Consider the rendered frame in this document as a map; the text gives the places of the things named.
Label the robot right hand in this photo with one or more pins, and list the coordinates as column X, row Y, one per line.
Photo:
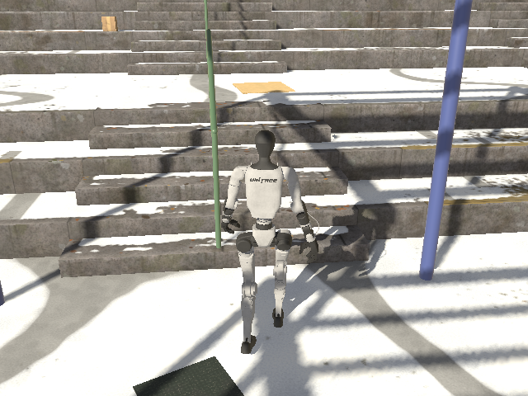
column 314, row 250

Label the right robot forearm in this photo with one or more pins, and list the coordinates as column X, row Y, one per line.
column 305, row 224

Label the humanoid robot head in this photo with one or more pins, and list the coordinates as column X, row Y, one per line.
column 265, row 143

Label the robot left hand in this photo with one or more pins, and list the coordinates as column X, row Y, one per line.
column 232, row 222

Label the left robot forearm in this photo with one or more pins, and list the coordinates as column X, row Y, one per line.
column 227, row 213

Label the left robot upper arm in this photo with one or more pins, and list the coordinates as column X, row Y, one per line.
column 234, row 186

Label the right robot upper arm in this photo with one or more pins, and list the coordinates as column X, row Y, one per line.
column 294, row 189

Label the robot left thigh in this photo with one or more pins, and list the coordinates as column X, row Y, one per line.
column 247, row 262

